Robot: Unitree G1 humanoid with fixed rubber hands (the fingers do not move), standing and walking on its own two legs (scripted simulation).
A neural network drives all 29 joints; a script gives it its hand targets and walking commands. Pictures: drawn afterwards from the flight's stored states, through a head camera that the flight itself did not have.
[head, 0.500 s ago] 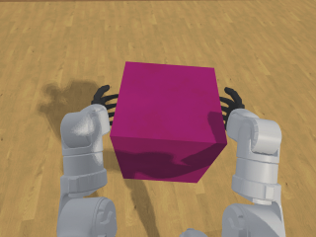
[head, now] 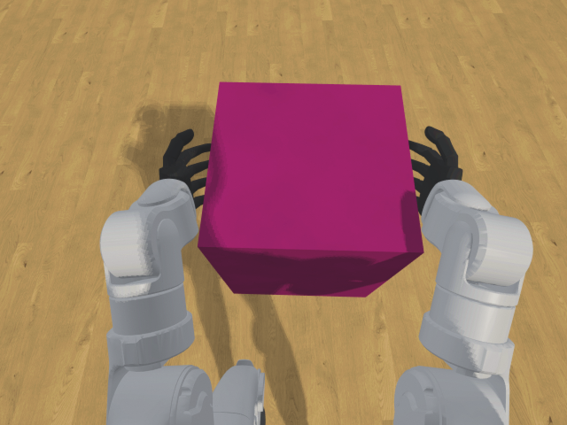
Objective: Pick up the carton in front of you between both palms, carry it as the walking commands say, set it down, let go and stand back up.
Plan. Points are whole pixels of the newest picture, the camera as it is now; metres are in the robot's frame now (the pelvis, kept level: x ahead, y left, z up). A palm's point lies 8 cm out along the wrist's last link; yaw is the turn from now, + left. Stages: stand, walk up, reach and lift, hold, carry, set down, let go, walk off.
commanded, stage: carry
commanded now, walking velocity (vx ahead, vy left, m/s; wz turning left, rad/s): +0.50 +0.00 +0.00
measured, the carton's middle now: (303, 206) +0.40 +0.02 +0.08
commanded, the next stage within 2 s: none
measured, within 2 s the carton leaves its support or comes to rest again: neither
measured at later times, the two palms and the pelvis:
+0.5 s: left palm (224, 26) +0.66 +0.17 +0.19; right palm (420, 27) +0.65 -0.13 +0.20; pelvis +0.29 +0.03 +0.03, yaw +0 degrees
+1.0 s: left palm out of the picture +0.95 +0.16 +0.22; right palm out of the picture +0.96 -0.14 +0.22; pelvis +0.59 +0.01 +0.05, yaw -1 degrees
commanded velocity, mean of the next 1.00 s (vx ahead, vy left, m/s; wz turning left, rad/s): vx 0.50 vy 0.00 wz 0.00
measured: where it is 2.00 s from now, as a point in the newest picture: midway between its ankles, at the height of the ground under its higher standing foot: (314, 157)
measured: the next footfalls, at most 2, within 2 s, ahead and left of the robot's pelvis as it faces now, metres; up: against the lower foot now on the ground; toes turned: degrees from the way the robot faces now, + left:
left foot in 0.16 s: +0.29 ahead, +0.13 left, +0.03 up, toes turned +6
right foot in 0.60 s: +0.53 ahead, -0.09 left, +0.05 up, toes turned -7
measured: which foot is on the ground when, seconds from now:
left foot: up 0.00-0.14, down 0.16-0.60, up 0.62-1.00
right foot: down 0.00-0.18, up 0.20-0.58, down 0.60-1.00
